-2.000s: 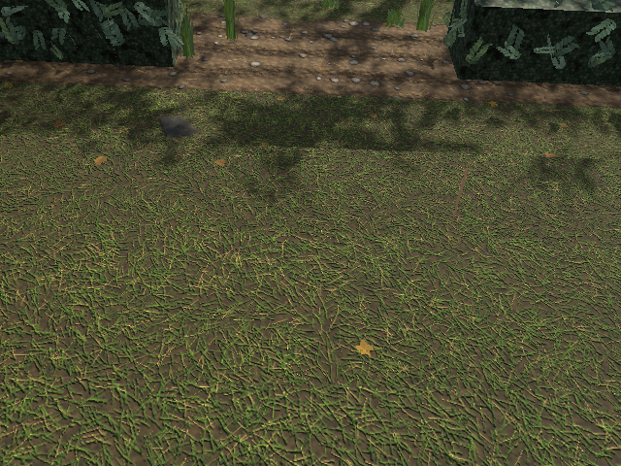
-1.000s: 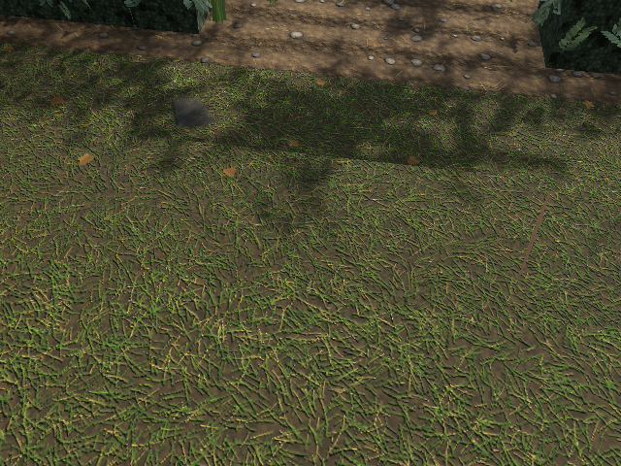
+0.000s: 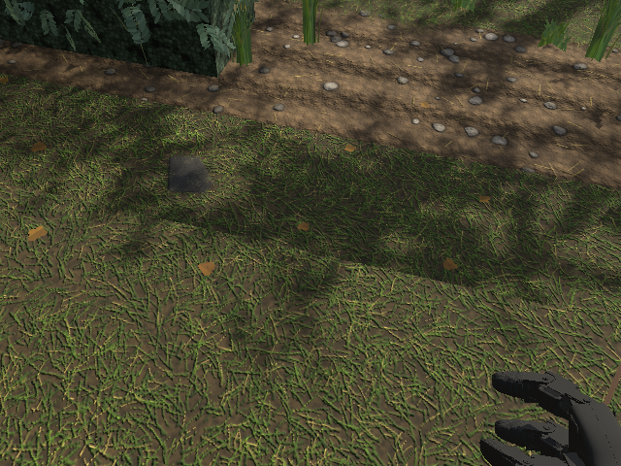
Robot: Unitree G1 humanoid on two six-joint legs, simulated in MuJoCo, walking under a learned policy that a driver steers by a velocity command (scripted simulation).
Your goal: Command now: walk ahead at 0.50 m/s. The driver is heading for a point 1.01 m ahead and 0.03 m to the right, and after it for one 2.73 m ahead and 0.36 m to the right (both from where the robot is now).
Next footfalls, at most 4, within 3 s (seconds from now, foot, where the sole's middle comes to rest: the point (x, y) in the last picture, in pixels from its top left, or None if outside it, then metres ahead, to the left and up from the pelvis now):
0.42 right None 0.27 -0.16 -0.75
0.96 left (313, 416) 0.66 0.08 -0.94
1.44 right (396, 324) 0.94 -0.13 -0.94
1.94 left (317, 280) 1.07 0.10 -0.94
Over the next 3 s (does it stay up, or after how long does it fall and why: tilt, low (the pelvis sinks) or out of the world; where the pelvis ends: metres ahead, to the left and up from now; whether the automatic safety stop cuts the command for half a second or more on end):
stays up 1.43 -0.22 -0.36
